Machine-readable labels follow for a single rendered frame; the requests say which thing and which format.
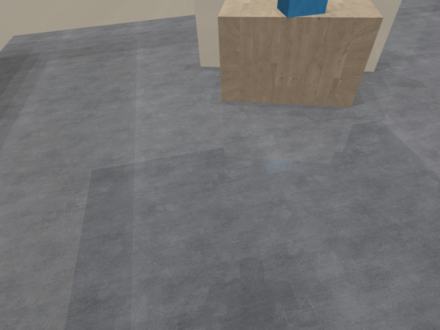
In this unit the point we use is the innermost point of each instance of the pedestal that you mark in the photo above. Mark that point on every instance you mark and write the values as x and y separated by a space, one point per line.
305 60

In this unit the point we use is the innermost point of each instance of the carton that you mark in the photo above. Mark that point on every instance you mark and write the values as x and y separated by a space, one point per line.
299 8

